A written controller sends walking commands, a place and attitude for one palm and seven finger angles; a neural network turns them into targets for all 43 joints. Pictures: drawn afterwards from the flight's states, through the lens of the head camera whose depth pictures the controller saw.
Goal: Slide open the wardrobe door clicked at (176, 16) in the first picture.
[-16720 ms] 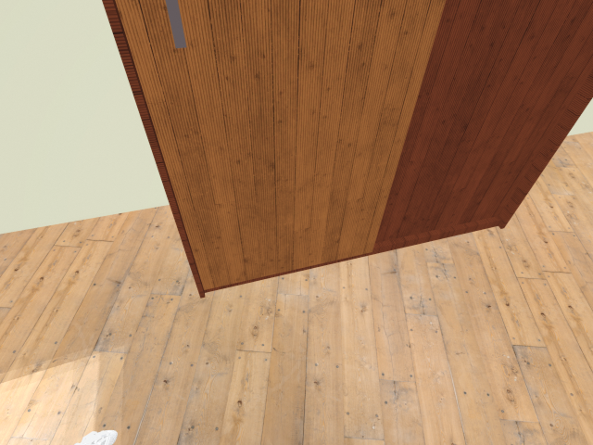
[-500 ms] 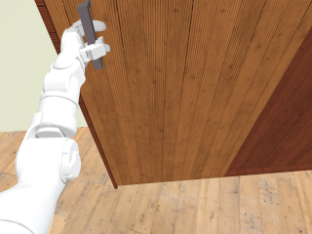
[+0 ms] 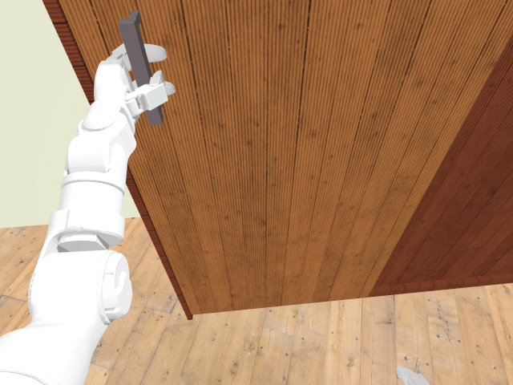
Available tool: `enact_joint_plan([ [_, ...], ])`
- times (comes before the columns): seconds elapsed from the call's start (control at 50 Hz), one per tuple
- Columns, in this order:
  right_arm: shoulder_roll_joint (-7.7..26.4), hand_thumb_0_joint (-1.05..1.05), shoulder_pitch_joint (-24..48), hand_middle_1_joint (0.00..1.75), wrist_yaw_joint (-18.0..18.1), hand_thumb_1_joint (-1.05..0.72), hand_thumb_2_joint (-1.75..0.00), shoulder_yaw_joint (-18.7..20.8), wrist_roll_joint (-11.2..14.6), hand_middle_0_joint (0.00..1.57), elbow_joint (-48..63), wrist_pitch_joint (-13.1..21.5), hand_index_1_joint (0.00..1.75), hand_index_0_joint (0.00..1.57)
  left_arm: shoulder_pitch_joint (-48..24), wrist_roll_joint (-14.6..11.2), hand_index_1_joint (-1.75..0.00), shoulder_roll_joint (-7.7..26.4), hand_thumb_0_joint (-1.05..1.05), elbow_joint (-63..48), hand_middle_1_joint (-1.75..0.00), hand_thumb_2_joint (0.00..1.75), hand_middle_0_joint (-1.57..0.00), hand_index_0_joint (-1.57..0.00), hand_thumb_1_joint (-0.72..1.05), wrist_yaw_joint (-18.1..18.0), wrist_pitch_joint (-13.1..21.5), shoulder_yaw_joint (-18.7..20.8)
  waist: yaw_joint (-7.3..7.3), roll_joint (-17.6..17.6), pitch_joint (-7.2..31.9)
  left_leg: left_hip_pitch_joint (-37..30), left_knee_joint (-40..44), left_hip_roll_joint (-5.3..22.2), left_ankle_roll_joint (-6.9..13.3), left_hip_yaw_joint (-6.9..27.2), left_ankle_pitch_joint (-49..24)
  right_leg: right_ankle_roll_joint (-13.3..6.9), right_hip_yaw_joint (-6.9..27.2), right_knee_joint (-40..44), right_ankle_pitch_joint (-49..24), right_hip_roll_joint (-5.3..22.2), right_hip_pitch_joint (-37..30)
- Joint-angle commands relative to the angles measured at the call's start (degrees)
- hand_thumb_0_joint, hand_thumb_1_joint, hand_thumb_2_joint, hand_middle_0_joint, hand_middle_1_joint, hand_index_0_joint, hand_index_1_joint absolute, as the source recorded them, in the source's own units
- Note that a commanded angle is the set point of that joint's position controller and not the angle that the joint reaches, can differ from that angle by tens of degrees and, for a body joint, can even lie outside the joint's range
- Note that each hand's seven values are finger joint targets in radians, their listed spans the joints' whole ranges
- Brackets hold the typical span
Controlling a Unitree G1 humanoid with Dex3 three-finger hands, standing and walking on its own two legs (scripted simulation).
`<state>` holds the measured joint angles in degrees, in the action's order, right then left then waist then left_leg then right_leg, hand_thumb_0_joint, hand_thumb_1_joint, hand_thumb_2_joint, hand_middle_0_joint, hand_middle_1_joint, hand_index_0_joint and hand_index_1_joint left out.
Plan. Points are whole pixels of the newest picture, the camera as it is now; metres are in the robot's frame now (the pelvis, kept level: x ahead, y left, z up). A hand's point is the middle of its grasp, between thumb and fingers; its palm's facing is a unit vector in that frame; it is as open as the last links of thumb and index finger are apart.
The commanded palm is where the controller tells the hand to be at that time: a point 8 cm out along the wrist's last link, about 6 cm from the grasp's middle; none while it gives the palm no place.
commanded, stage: grip the handle and tug to test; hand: left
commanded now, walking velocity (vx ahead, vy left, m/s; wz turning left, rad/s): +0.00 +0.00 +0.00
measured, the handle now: (146, 70) +0.50 +0.18 +0.27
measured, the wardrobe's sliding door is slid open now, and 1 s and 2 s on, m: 0.00 0.00 0.14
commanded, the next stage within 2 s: tug the door sideways, standing still in 0.20 s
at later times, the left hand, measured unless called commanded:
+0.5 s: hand (158, 92) +0.45 +0.15 +0.26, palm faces +0.11 -0.99 +0.01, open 5.6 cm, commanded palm +0.43 +0.18 +0.26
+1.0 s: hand (164, 97) +0.46 +0.14 +0.24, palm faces +0.21 -0.97 -0.11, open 6.1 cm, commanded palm +0.43 +0.15 +0.26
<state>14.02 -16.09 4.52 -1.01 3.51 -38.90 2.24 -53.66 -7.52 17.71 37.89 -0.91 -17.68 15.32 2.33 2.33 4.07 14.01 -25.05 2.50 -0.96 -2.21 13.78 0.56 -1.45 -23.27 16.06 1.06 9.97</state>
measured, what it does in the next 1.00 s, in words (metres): lifts its right foot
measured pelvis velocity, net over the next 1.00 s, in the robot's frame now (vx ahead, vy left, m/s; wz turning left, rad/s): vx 0.01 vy -0.02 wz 0.06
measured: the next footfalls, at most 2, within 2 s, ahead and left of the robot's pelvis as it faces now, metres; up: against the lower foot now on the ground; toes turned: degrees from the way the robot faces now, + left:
right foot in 1.14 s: +0.12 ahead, -0.15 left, +0.00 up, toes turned +0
left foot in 1.36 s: +0.07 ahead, +0.04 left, +0.00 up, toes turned +17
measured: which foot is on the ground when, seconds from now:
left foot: down 0.00-1.00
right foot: down 0.00-0.88, up 0.90-1.00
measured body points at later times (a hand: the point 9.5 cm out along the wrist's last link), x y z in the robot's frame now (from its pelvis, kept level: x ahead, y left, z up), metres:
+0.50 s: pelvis +0.05 +0.00 +0.00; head +0.04 -0.02 +0.45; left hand +0.44 +0.20 +0.26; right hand +0.25 -0.23 -0.09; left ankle -0.01 +0.13 -0.74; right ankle -0.05 -0.12 -0.74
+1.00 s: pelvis +0.01 -0.02 -0.01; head +0.06 -0.04 +0.44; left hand +0.44 +0.20 +0.25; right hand +0.18 -0.22 -0.13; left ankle -0.01 +0.13 -0.74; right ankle +0.00 -0.12 -0.70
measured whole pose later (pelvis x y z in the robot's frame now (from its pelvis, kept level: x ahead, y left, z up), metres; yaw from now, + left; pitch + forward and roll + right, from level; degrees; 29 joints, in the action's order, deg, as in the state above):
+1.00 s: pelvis +0.01 -0.02 -0.01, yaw +3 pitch +0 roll +0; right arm 9.7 -8.8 1.5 -0.3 1.6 -38.0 1.7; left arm -52.6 -6.3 15.9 27.9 -6.0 -5.8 6.4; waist -2.4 2.2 -6.5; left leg 12.7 -28.5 2.5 -1.8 0.3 15.9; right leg 0.8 -0.5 -51.1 26.2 -1.2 23.1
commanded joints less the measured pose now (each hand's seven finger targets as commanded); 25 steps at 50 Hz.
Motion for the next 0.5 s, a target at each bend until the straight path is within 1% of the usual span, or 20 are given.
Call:
enact_joint_plan([
  [0.0,6.9,0.00,6.3,0.30,-0.2,-0.90,-0.90,2.2,-0.1,0.20,9.4,2.0,0.30,0.20,-23.8,-1.2,-1.40,9.2,0.00,-23.6,-1.40,0.90,-0.45,-0.45,0.90,1.1,2.3,0.9,-3.14,-1.6,22.7,-14.5,-1.4,-1.8,3.4,0.7,-30.4,-1.7,-1.7,-0.7,-33.7,-2.1,-6.9],
  [0.04,6.8,0.00,7.1,0.30,-0.4,-0.90,-0.90,2.2,-0.1,0.20,9.7,1.5,0.30,0.20,-22.2,-1.4,-1.40,8.3,0.00,-27.0,-1.40,0.90,-0.45,-0.45,0.90,1.2,0.9,0.3,-3.09,-1.6,23.1,-15.2,-1.4,-1.7,3.2,0.6,-32.7,-1.7,-1.9,-0.8,-35.5,-2.0,-7.6],
  [0.06,6.6,0.00,7.8,0.30,-0.5,-0.90,-0.90,2.2,-0.1,0.20,10.3,1.3,0.30,0.20,-19.4,-1.6,-1.40,7.7,0.00,-28.9,-1.40,0.90,-0.45,-0.45,0.90,1.2,0.3,0.2,-3.70,-0.9,23.4,-15.6,-1.7,-1.7,3.3,0.6,-34.8,-1.7,-2.0,-1.0,-36.2,-1.9,-8.5],
  [0.08,6.6,0.00,8.3,0.30,-0.7,-0.90,-0.90,2.1,-0.1,0.20,10.5,1.2,0.30,0.20,-17.8,-1.9,-1.40,7.7,0.00,-31.6,-1.40,0.90,-0.45,-0.45,0.90,1.1,-0.4,0.6,-3.91,-0.9,23.7,-15.9,-1.8,-1.5,3.2,0.7,-37.0,-1.7,-2.1,-1.3,-37.9,-1.9,-8.7],
  [0.1,6.4,0.00,8.9,0.30,-0.8,-0.90,-0.90,2.1,0.0,0.20,10.9,1.0,0.30,0.20,-16.3,-1.9,-1.40,8.1,0.00,-34.7,-1.40,0.90,-0.45,-0.45,0.90,1.1,-1.1,1.0,-4.29,0.0,24.6,-16.7,-2.2,-1.4,3.1,0.6,-39.2,-1.6,-2.0,-1.7,-39.5,-1.9,-9.2],
  [0.12,6.2,0.00,9.4,0.30,-0.9,-0.90,-0.90,2.0,-0.1,0.20,11.4,0.8,0.30,0.20,-14.0,-2.1,-1.40,7.3,0.00,-36.5,-1.40,0.90,-0.45,-0.45,0.90,0.9,-2.1,0.9,-4.60,-0.3,24.7,-16.8,-2.4,-1.5,3.1,0.6,-40.6,-1.6,-2.2,-2.0,-40.3,-1.9,-9.5],
  [0.14,6.1,0.00,10.1,0.30,-1.0,-0.90,-0.90,1.9,0.0,0.20,11.3,0.5,0.30,0.20,-12.4,-2.2,-1.40,6.3,0.00,-37.3,-1.40,0.90,-0.45,-0.45,0.90,1.0,-3.2,0.1,-4.45,-0.9,23.8,-16.7,-2.3,-1.4,3.0,0.5,-40.4,-1.5,-2.3,-1.8,-40.6,-1.8,-9.3],
  [0.16,6.4,0.00,10.4,0.30,-1.1,-0.90,-0.90,1.9,0.0,0.20,11.5,0.1,0.30,0.20,-10.5,-2.4,-1.40,6.9,0.00,-37.8,-1.40,0.90,-0.45,-0.45,0.90,0.9,-3.8,0.8,-4.94,-1.3,23.4,-16.2,-2.0,-1.4,3.0,0.5,-40.5,-1.6,-2.5,-1.6,-40.3,-1.8,-10.3],
  [0.2,6.1,0.00,11.7,0.30,-1.1,-0.90,-0.90,1.8,0.1,0.20,11.8,0.0,0.30,0.20,-10.9,-2.5,-1.40,6.5,0.00,-42.2,-1.40,0.90,-0.45,-0.45,0.90,0.8,-5.2,0.3,-4.59,-1.5,23.3,-17.0,-1.9,-1.3,3.0,0.6,-40.2,-1.6,-2.3,-1.7,-40.6,-1.9,-9.8],
  [0.24,5.7,0.00,12.6,0.30,-1.2,-0.90,-0.90,1.7,0.0,0.20,12.0,0.2,0.30,0.20,-10.7,-2.7,-1.40,4.2,0.00,-45.7,-1.40,0.90,-0.45,-0.45,0.90,0.9,-6.4,-1.5,-4.25,-1.7,23.2,-18.1,-2.1,-1.3,3.0,0.7,-40.9,-1.5,-2.4,-1.7,-40.7,-1.9,-8.9],
  [0.26,5.9,0.00,13.1,0.30,-1.2,-0.90,-0.90,1.6,-0.1,0.20,12.3,0.2,0.30,0.20,-9.1,-3.0,-1.40,5.0,0.00,-46.8,-1.40,0.90,-0.45,-0.45,0.90,0.7,-6.6,-0.6,-4.85,-1.7,23.6,-18.0,-2.2,-1.4,3.0,0.8,-41.9,-1.5,-2.4,-1.7,-41.3,-1.8,-10.0],
  [0.28,5.8,0.00,13.6,0.30,-1.2,-0.90,-0.90,1.5,-0.1,0.20,12.1,-0.1,0.30,0.20,-6.4,-3.3,-1.40,6.4,0.00,-46.7,-1.40,0.90,-0.45,-0.45,0.90,0.6,-7.5,1.3,-5.37,-2.1,22.9,-17.2,-2.0,-1.5,3.0,0.7,-41.4,-1.5,-2.4,-1.8,-42.3,-1.8,-10.4],
  [0.3,6.4,0.00,13.1,0.30,-0.9,-0.90,-0.90,1.4,-0.3,0.20,11.2,-0.5,0.30,0.20,-9.5,-2.9,-1.40,10.0,0.00,-45.3,-1.40,0.90,-0.45,-0.45,0.90,0.5,-8.0,3.4,-4.93,-3.8,22.7,-16.7,-1.5,-1.7,3.0,0.6,-40.4,-1.5,-2.3,-1.6,-42.8,-1.8,-10.9],
  [0.32,6.2,0.00,13.5,0.30,-0.6,-0.90,-0.90,1.2,-0.3,0.20,11.0,-0.7,0.30,0.20,-12.4,-2.9,-1.40,9.0,0.00,-43.7,-1.40,0.90,-0.45,-0.45,0.90,0.7,-8.7,2.1,-4.40,-3.7,21.3,-16.0,-1.4,-2.0,3.1,0.3,-38.2,-1.5,-2.1,-1.4,-42.4,-1.8,-10.1],
  [0.34,6.0,0.00,13.4,0.30,-0.4,-0.90,-0.90,1.1,-0.3,0.20,10.5,-0.5,0.30,0.20,-16.6,-3.0,-1.40,5.8,0.00,-42.8,-1.40,0.90,-0.45,-0.45,0.90,0.9,-9.1,-1.2,-3.11,-3.4,20.1,-16.0,-1.3,-2.2,3.0,0.4,-36.8,-1.4,-2.3,-1.1,-41.5,-1.7,-8.7],
  [0.38,5.9,0.00,12.8,0.30,-0.2,-0.90,-0.90,1.2,-0.3,0.20,9.2,0.2,0.30,0.20,-21.9,-3.1,-1.40,3.6,0.00,-40.4,-1.40,0.90,-0.45,-0.45,0.90,0.5,-9.5,-3.5,-1.91,-2.2,18.2,-16.8,-1.8,-1.9,3.1,1.0,-36.5,-1.4,-2.3,-0.6,-39.1,-1.9,-5.9],
  [0.4,5.7,0.00,12.6,0.30,-0.1,-0.90,-0.90,1.2,-0.4,0.20,8.6,0.4,0.30,0.20,-22.1,-2.9,-1.40,2.4,0.00,-38.1,-1.40,0.90,-0.45,-0.45,0.90,0.0,-10.1,-3.9,-1.73,-1.4,17.4,-17.0,-2.3,-2.0,3.0,0.9,-36.7,-1.4,-2.3,-0.6,-38.7,-1.9,-4.6],
  [0.42,5.6,0.00,12.4,0.30,-0.1,-0.90,-0.90,1.1,-0.4,0.20,8.2,0.3,0.30,0.20,-22.1,-2.7,-1.40,1.5,0.00,-37.5,-1.40,0.90,-0.45,-0.45,0.90,-0.3,-10.5,-4.5,-1.69,-0.6,17.6,-17.3,-2.5,-2.0,2.8,1.1,-37.7,-1.6,-2.4,-0.9,-38.5,-1.9,-4.5],
  [0.44,5.4,0.00,12.4,0.30,-0.1,-0.90,-0.90,1.1,-0.5,0.20,8.2,0.3,0.30,0.20,-23.1,-2.5,-1.40,0.5,0.00,-37.9,-1.40,0.90,-0.45,-0.45,0.90,-0.6,-10.6,-5.2,-1.68,0.7,18.5,-17.9,-2.9,-2.2,2.8,1.1,-39.0,-1.6,-2.4,-1.2,-39.5,-1.8,-4.5],
  [0.48,5.1,0.00,12.1,0.30,-0.2,-0.90,-0.90,1.2,-0.7,0.20,7.7,0.3,0.30,0.20,-24.1,-2.4,-1.40,-1.6,0.00,-37.1,-1.40,0.90,-0.45,-0.45,0.90,-1.1,-10.5,-6.6,-1.54,1.9,19.9,-18.5,-4.0,-2.6,2.8,1.0,-42.9,-1.5,-2.7,-2.2,-41.9,-1.8,-4.9],
])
